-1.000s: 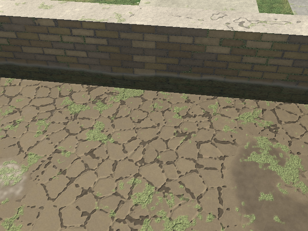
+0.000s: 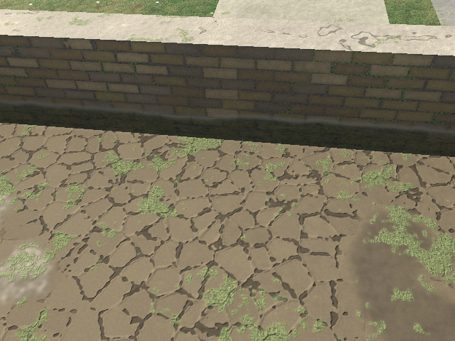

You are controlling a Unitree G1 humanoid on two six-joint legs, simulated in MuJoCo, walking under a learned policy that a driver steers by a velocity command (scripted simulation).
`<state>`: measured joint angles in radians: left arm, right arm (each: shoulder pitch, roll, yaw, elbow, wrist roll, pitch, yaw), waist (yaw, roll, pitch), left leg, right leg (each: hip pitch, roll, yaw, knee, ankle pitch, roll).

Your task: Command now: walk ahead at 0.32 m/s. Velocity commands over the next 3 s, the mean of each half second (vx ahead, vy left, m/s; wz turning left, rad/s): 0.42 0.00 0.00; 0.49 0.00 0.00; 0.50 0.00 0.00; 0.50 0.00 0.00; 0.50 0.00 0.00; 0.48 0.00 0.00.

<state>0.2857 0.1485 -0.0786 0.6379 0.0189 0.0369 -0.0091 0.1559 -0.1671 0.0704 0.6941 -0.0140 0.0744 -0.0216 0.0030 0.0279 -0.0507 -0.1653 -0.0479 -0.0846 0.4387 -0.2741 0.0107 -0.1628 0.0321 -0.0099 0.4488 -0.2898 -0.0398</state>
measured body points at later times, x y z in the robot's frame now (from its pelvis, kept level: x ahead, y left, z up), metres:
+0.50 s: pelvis +0.02 -0.01 -0.02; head +0.03 -0.01 +0.43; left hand +0.18 +0.20 -0.12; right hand +0.20 -0.22 -0.12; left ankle -0.03 +0.11 -0.74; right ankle -0.03 -0.09 -0.74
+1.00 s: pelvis +0.01 +0.01 -0.02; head +0.00 +0.01 +0.43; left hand +0.18 +0.21 -0.11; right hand +0.20 -0.19 -0.11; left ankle -0.03 +0.11 -0.74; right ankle -0.03 -0.09 -0.74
